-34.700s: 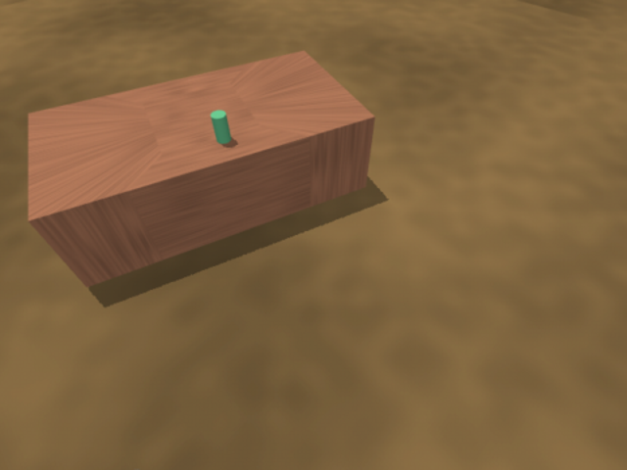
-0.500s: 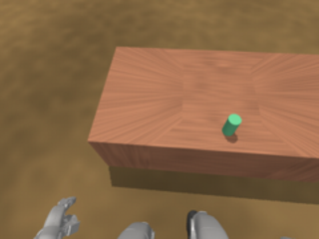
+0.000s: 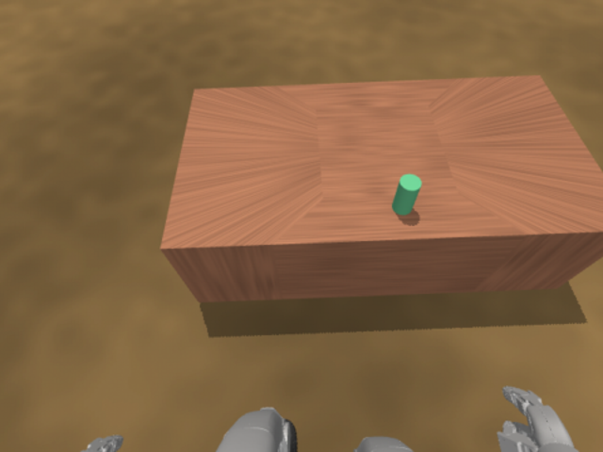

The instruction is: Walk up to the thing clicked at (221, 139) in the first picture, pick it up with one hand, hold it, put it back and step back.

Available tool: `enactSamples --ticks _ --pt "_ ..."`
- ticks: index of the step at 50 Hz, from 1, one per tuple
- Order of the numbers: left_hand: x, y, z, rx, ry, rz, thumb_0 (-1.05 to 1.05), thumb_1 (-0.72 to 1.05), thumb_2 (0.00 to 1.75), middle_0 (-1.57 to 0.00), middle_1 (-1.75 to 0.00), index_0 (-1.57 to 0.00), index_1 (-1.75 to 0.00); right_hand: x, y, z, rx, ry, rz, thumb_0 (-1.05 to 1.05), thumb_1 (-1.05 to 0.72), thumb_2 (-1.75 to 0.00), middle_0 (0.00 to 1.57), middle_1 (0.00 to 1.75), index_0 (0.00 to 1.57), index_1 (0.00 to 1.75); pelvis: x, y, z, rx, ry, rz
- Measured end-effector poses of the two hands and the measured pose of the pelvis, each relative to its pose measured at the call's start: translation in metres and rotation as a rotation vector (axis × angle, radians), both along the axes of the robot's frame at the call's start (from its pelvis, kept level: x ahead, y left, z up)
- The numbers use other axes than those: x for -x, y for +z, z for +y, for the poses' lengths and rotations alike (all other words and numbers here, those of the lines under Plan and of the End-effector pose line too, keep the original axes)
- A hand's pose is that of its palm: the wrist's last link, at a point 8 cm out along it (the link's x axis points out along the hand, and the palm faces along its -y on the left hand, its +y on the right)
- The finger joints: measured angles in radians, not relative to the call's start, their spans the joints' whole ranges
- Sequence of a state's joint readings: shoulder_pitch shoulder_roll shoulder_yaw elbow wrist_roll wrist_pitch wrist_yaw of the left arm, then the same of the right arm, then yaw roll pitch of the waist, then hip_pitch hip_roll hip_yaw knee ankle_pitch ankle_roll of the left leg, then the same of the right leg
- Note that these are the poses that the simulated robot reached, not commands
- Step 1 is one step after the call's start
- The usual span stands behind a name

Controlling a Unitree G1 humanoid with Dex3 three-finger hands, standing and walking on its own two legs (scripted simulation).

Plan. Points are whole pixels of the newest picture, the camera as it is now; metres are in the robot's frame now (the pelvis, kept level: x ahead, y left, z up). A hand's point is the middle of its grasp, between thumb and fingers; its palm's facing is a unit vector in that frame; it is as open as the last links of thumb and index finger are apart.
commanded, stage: step back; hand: right
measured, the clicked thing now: (406, 195) +0.72 -0.21 -0.31
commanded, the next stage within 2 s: none
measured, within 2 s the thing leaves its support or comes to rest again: neither
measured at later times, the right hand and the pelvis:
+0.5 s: hand out of the picture -0.07 -0.26 -0.13, palm faces -0.11 +0.89 -0.44, open 7.4 cm; pelvis -0.15 +0.01 +0.01, yaw +5 degrees
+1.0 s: hand out of the picture -0.20 -0.32 -0.14, palm faces -0.07 +0.92 -0.39, open 7.4 cm; pelvis -0.31 -0.05 +0.01, yaw +1 degrees
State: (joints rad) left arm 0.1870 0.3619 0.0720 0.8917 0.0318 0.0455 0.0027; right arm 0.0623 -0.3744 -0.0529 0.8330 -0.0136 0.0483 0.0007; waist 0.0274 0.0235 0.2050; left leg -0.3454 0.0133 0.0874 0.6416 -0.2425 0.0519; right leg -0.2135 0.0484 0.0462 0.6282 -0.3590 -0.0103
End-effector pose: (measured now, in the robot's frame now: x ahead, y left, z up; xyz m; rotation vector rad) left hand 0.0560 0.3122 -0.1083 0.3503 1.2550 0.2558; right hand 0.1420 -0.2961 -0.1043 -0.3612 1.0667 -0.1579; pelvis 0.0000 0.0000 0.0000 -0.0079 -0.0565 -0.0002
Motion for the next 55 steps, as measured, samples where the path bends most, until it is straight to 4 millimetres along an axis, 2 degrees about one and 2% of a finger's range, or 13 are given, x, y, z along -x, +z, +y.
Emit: enactSamples --ticks 3,6,11,15,19,22,25,30,35,40,46,51,55 --pt "0.016 0.011 -0.01 -0.003 -0.011 -0.022 0.01 0.9 0.9 -0.2 -0.3 -0.2 -0.3 0.023 -0.007 -0.003 -0.031 -0.024 0.018 0.0 -0.9 -0.89 0.21 0.3 0.2 0.3 0.015 0.003 -0.006 0.011 0.011 -0.001" --pt "0.027 0.021 -0.014 -0.01 -0.012 -0.046 0.01 0.9 0.9 -0.2 -0.3 -0.21 -0.3 0.049 -0.005 -0.005 -0.042 -0.028 0.056 0.0 -0.9 -0.89 0.21 0.3 0.2 0.3 0.03 0.01 -0.01 -0.034 -0.003 0.006" --pt "0.03 0.029 -0.013 -0.02 -0.019 -0.111 0.01 0.9 0.9 -0.2 -0.3 -0.21 -0.3 0.098 -0.003 -0.015 -0.008 -0.025 0.117 0.0 -0.9 -0.89 0.21 0.3 0.2 0.3 0.057 0.013 -0.009 -0.038 0.022 0.04" --pt "0.032 0.026 -0.009 -0.014 -0.032 -0.185 0.01 0.9 0.9 -0.2 -0.3 -0.21 -0.3 0.136 -0.005 -0.019 0.046 -0.011 0.172 0.0 -0.9 -0.89 0.21 0.3 0.2 0.3 0.084 0.008 -0.004 -0.021 0.064 0.044" --pt "0.046 0.009 0.0 0.015 -0.033 -0.235 0.0 0.9 0.9 -0.2 -0.3 -0.21 -0.3 0.17 -0.004 -0.014 0.088 0.005 0.188 0.0 -0.9 -0.89 0.21 0.3 0.2 0.3 0.116 -0.003 0.004 -0.027 0.095 0.017" --pt "0.071 0.0 0.002 0.046 -0.021 -0.2 0.0 0.9 0.9 -0.2 -0.3 -0.2 -0.3 0.194 0.006 -0.005 0.084 0.0 0.174 0.0 -0.9 -0.89 0.21 0.3 0.2 0.3 0.135 0.0 0.008 -0.034 0.073 -0.002" --pt "0.098 0.001 0.001 0.069 0.001 -0.158 0.01 0.9 0.9 -0.2 -0.3 -0.2 -0.3 0.212 0.02 -0.002 0.092 0.001 0.159 0.0 -0.9 -0.89 0.21 0.3 0.2 0.3 0.149 0.009 0.008 0.017 0.086 0.003" --pt "0.149 0.0 0.004 0.065 0.028 -0.119 0.01 0.9 0.9 -0.2 -0.3 -0.2 -0.3 0.221 0.033 -0.006 0.107 0.019 0.107 0.0 -0.9 -0.89 0.21 0.3 0.2 0.3 0.178 0.014 0.001 0.022 0.053 0.028" --pt "0.203 -0.007 -0.003 0.034 0.006 -0.033 0.01 0.9 0.9 -0.2 -0.3 -0.2 -0.3 0.227 0.029 -0.018 0.097 0.034 0.01 0.0 -0.9 -0.89 0.21 0.3 0.2 0.3 0.216 0.006 -0.012 0.004 0.007 0.027" --pt "0.251 -0.007 -0.024 0.007 -0.014 0.007 0.01 0.9 0.9 -0.2 -0.3 -0.2 -0.3 0.248 0.009 -0.043 0.065 0.031 -0.049 0.0 -0.9 -0.89 0.21 0.3 0.2 0.3 0.258 -0.007 -0.031 0.017 -0.018 0.008" --pt "0.305 0.018 -0.047 -0.003 0.01 -0.003 0.01 0.9 0.9 -0.2 -0.3 -0.21 -0.3 0.304 0.004 -0.056 0.02 -0.006 0.016 0.0 -0.9 -0.89 0.21 0.3 0.2 0.3 0.291 0.007 -0.046 -0.05 -0.007 0.021" --pt "0.316 0.026 -0.048 -0.032 0.011 -0.063 0.01 0.9 0.9 -0.21 -0.3 -0.21 -0.3 0.359 -0.002 -0.063 0.034 0.003 0.094 0.0 -0.9 -0.89 0.21 0.3 0.2 0.3 0.32 0.008 -0.051 -0.045 0.039 0.047" --pt "0.319 0.016 -0.044 -0.029 0.01 -0.157 0.01 0.9 0.9 -0.2 -0.3 -0.21 -0.3 0.399 -0.009 -0.063 0.061 0.039 0.164 0.0 -0.9 -0.89 0.21 0.3 0.2 0.3 0.347 -0.002 -0.053 -0.019 0.101 0.042"
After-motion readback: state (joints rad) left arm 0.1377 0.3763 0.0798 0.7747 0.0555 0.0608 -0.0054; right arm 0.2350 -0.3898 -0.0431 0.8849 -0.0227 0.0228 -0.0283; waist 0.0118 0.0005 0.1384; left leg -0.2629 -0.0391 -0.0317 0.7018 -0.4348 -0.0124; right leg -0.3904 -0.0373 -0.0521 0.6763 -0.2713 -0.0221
